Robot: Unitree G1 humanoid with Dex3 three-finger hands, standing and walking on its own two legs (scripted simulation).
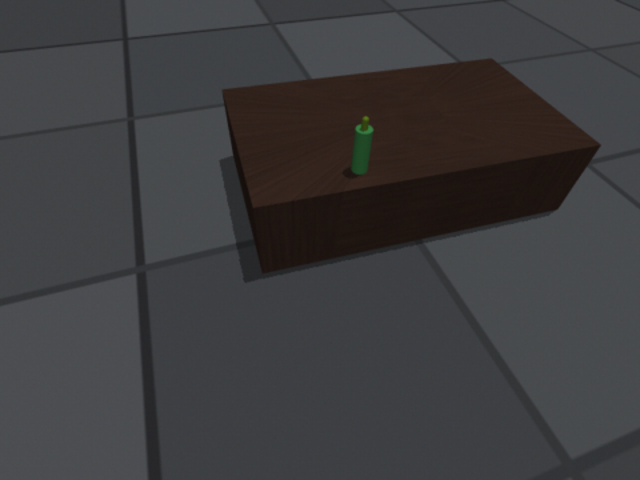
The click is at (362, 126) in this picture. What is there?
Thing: necked bottle
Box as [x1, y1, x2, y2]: [351, 116, 372, 174]
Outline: 366,116 362,118 362,123 357,125 355,128 351,170 358,174 364,173 367,169 372,135 372,127 368,124 368,118
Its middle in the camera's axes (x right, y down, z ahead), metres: +0.14 -0.33 +1.34
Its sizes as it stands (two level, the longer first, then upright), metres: 0.059 0.059 0.213
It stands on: a support 0.36 m high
